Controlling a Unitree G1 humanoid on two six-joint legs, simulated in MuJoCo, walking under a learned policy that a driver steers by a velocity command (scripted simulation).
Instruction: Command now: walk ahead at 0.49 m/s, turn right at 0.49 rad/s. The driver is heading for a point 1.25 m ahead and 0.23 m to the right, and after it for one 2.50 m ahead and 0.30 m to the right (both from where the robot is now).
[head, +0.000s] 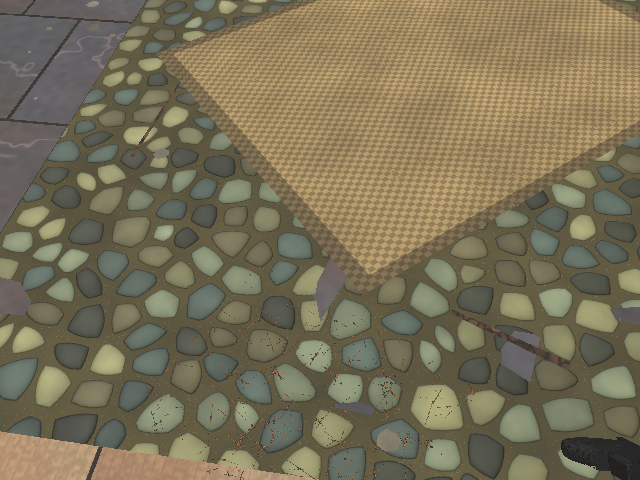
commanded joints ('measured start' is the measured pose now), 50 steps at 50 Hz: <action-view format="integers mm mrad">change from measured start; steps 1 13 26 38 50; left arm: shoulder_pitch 13 -64 -364 -157 -53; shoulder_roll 171 101 53 116 152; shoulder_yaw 43 30 7 31 32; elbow -55 -151 -293 -236 -98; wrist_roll -6 -6 1 30 33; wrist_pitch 1 30 30 -2 -27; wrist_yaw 13 -1 -60 -34 -6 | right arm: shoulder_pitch -88 169 255 212 4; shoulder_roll -95 -79 -199 -160 -65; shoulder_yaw -23 -41 -80 -46 -15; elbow -89 -4 86 21 -19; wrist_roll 11 -12 22 9 27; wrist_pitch -24 -14 12 -14 9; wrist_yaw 12 5 -9 0 31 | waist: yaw -27 -117 -177 -108 -21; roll -99 82 19 -97 -77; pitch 0 -32 56 -91 46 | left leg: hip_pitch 144 552 660 -12 -52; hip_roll -47 183 208 89 29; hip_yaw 15 -124 233 41 82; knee -84 -373 -396 593 67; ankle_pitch -4 -180 81 -348 119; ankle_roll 4 218 197 59 51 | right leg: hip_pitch -80 -590 -574 -16 29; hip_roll -255 -213 -195 -313 -294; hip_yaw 230 11 -120 245 -80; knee -35 875 363 -59 -183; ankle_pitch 66 -67 195 184 273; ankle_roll -134 67 31 -199 -123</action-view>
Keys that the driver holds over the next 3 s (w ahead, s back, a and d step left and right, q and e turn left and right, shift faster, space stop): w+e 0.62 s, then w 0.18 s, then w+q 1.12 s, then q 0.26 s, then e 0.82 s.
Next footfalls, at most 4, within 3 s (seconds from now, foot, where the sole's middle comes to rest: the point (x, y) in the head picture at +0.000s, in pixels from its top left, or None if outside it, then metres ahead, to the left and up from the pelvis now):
0.10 left None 0.24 0.14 -0.78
0.62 right None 0.45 -0.18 -0.78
1.18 left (431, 332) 0.83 -0.13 -0.78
1.64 right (535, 269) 1.04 -0.39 -0.78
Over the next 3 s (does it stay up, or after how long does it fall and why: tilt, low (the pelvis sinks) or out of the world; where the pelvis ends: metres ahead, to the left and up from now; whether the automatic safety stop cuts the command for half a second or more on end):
stays up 1.22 -0.23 -0.01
